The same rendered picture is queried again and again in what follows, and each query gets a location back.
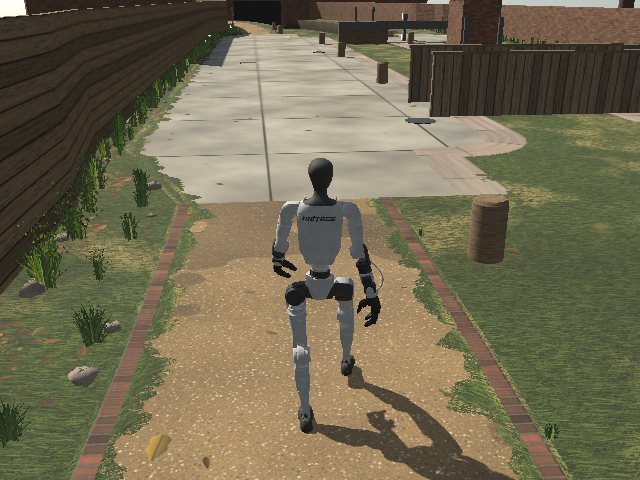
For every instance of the robot shin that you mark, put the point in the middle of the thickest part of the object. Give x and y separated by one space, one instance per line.
346 336
302 379

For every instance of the robot right upper arm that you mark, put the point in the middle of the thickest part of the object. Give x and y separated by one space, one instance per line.
355 228

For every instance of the robot right shin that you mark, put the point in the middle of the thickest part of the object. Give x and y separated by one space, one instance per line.
346 336

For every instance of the robot left upper arm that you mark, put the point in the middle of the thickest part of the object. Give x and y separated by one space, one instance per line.
287 213

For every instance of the robot left forearm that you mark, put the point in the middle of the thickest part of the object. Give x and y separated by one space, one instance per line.
277 257

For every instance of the left robot hand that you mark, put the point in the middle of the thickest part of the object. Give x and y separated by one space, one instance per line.
286 264

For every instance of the right robot hand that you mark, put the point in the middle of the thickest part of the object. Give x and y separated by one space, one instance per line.
375 309

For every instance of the robot left shin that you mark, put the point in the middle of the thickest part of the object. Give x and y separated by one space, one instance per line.
302 379

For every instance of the robot right forearm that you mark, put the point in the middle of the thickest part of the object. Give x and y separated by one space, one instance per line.
366 275

